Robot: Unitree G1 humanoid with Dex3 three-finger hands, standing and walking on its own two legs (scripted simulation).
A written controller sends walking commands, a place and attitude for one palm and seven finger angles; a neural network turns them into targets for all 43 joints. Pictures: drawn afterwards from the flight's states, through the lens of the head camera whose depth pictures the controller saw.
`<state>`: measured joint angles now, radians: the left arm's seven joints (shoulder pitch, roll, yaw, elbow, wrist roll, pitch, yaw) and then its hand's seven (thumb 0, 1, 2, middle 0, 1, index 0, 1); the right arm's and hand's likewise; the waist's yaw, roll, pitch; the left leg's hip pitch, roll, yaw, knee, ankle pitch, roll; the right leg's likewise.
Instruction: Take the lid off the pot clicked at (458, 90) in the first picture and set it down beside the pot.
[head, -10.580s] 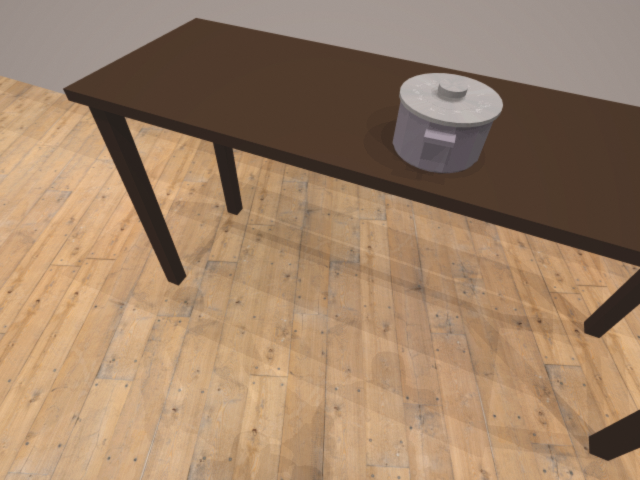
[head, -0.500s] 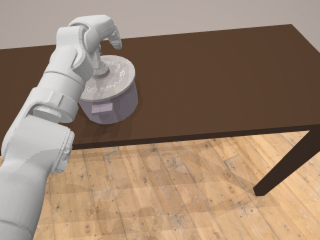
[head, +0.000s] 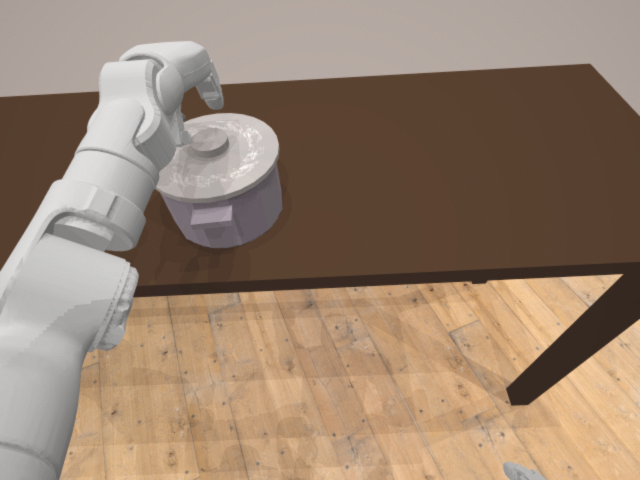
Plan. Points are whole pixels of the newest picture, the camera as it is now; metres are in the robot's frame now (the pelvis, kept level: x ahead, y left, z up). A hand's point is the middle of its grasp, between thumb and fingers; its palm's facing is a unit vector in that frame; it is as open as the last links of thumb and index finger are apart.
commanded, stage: move the open hand above the knob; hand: left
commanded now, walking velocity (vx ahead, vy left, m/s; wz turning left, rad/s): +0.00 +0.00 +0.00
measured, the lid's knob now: (209, 142) +0.53 +0.14 +0.15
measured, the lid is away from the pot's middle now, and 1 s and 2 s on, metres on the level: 0.00 0.00 0.00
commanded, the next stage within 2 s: lower the open fingers around the knob in 1.00 s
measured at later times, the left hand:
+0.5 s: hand (202, 107) +0.50 +0.12 +0.22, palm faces -0.27 -0.04 -0.96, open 10.3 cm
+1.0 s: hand (186, 112) +0.49 +0.14 +0.22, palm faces -0.25 -0.02 -0.97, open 10.3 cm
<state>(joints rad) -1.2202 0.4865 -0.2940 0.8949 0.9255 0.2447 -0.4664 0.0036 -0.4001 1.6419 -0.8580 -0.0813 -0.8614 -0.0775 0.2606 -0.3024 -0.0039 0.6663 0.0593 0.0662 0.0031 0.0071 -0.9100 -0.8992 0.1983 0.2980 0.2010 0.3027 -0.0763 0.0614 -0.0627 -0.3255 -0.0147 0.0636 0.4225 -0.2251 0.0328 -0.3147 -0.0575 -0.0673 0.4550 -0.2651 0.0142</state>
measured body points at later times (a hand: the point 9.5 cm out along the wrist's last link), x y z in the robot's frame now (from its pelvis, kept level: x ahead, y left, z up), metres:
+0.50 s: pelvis +0.00 +0.01 +0.00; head +0.04 -0.02 +0.45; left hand +0.51 +0.12 +0.27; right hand +0.03 -0.26 -0.14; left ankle -0.01 +0.10 -0.74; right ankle -0.03 -0.13 -0.74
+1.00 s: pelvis +0.00 +0.00 +0.00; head +0.04 -0.02 +0.45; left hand +0.50 +0.14 +0.27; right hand +0.10 -0.26 -0.13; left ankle -0.01 +0.10 -0.74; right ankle -0.03 -0.13 -0.74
